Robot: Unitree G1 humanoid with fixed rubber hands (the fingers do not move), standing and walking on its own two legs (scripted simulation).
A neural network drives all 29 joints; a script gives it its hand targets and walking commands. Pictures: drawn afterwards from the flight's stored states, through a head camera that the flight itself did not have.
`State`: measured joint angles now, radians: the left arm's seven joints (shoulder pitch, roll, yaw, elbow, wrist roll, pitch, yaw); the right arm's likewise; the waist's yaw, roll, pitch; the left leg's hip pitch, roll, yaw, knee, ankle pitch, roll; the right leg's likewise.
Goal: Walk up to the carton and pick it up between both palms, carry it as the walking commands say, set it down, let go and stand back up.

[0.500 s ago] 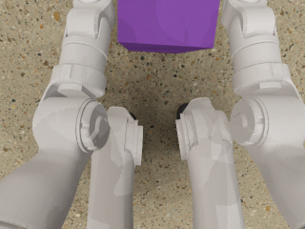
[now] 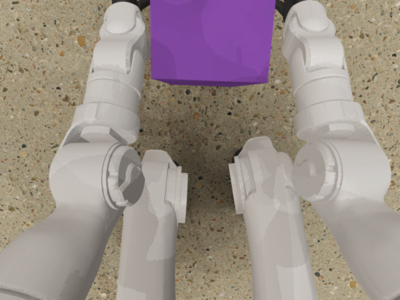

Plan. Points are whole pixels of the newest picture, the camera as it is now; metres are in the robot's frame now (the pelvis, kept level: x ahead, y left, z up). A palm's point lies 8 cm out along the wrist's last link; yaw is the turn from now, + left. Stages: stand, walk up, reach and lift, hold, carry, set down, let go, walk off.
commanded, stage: set down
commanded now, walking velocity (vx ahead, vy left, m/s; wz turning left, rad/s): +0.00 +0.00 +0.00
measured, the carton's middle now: (207, 3) +0.55 -0.04 -0.23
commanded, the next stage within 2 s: none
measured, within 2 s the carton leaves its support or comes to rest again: neither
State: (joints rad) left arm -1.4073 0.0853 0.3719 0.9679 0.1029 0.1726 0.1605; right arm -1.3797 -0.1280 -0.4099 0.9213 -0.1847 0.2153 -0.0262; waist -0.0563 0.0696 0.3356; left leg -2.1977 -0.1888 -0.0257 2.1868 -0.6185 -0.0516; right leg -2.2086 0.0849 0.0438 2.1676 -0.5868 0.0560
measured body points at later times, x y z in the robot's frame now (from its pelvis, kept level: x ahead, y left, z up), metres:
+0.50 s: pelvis +0.00 +0.00 +0.00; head +0.36 -0.03 +0.26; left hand +0.55 +0.08 -0.17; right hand +0.53 -0.17 -0.17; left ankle +0.10 +0.11 -0.35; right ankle +0.11 -0.13 -0.35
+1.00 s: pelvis +0.00 -0.01 +0.01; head +0.37 -0.02 +0.27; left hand +0.55 +0.10 -0.17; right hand +0.53 -0.23 -0.16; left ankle +0.10 +0.11 -0.35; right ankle +0.11 -0.13 -0.35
